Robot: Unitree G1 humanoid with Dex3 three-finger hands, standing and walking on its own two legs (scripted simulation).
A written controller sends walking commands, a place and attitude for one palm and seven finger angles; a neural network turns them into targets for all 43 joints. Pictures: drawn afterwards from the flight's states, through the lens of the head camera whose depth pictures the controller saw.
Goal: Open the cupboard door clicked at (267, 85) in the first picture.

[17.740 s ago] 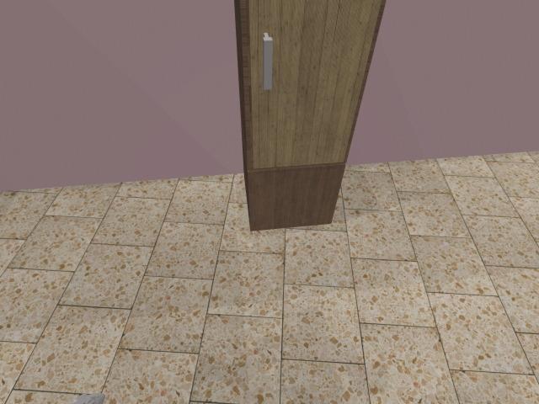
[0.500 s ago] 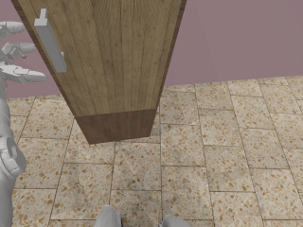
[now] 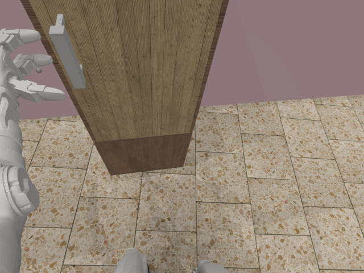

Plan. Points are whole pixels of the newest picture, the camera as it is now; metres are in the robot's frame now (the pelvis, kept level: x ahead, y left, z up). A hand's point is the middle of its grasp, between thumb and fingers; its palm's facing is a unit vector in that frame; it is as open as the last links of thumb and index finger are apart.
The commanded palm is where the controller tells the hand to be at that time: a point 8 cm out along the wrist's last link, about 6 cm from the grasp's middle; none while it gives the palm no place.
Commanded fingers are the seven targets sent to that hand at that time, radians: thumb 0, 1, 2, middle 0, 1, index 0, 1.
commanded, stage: move the hooked fingers beside the handle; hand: left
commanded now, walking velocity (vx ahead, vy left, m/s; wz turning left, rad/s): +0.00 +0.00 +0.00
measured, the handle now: (70, 53) +0.55 +0.20 +0.12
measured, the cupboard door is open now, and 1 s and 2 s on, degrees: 0 0 0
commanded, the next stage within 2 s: slide the fingers in behind the handle in 0.10 s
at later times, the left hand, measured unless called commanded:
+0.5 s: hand (46, 72) +0.50 +0.24 +0.12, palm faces +0.08 -1.00 +0.02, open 14.0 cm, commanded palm +0.48 +0.27 +0.12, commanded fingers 0.00 -0.50 0.30 -0.30 -1.20 -0.30 -1.20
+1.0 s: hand (59, 72) +0.50 +0.21 +0.12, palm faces +0.09 -1.00 +0.02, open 14.0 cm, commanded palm +0.48 +0.25 +0.12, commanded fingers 0.00 -0.50 0.30 -0.30 -1.20 -0.30 -1.20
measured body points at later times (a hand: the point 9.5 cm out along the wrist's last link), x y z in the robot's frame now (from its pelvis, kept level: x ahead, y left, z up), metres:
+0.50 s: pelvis -0.01 -0.01 +0.00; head +0.09 +0.02 +0.44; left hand +0.49 +0.29 +0.13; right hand -0.01 -0.29 -0.10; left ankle +0.05 +0.10 -0.69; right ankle -0.05 -0.13 -0.69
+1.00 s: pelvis -0.01 -0.01 +0.00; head +0.09 +0.01 +0.44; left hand +0.49 +0.27 +0.12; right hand -0.01 -0.28 -0.11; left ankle +0.05 +0.10 -0.69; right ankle -0.05 -0.13 -0.69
